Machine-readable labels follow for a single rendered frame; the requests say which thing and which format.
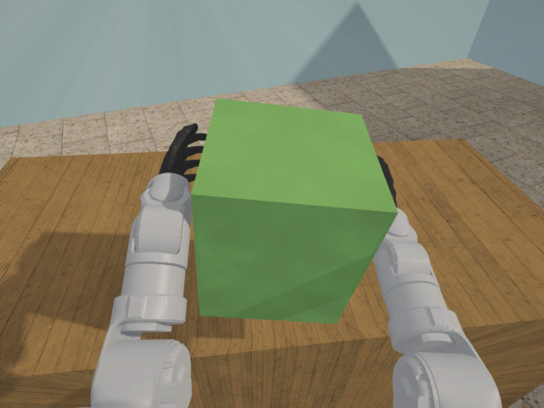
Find robot right upper arm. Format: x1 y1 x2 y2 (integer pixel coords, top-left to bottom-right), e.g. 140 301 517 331
393 352 501 408

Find robot left forearm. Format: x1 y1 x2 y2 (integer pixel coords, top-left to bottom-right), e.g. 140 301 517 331
91 173 192 404

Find left robot hand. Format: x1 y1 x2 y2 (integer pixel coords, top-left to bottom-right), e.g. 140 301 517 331
158 123 207 182

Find robot right forearm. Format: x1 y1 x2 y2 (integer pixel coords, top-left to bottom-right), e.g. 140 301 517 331
372 207 502 408

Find robot left upper arm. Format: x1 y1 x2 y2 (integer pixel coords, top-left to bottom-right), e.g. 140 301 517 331
77 339 192 408

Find pedestal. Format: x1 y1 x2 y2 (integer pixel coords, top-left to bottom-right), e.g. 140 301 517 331
0 139 544 408

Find carton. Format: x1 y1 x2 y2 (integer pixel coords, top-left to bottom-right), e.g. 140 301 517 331
191 99 398 324

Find right robot hand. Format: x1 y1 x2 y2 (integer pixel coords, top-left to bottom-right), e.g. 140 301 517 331
377 155 397 207

